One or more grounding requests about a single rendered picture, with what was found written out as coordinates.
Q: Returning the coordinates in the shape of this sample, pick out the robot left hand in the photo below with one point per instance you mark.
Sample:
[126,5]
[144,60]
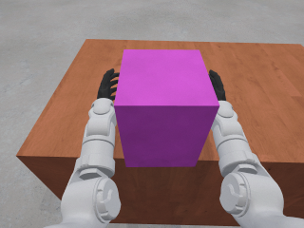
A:
[105,89]

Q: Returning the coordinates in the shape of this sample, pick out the robot left forearm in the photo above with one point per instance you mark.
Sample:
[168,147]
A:
[96,159]

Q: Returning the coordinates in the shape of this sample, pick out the robot right forearm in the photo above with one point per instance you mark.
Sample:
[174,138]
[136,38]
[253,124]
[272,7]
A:
[232,146]

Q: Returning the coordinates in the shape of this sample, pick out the pedestal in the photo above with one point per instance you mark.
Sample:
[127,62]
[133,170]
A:
[264,83]

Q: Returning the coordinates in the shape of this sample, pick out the left robot upper arm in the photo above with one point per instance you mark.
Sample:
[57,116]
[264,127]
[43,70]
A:
[89,203]

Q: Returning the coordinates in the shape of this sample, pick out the carton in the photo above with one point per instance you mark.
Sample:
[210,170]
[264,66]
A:
[165,106]

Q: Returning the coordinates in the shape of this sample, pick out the robot right hand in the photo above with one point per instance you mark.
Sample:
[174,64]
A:
[217,85]

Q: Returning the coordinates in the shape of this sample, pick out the right robot upper arm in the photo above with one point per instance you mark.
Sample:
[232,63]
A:
[255,201]

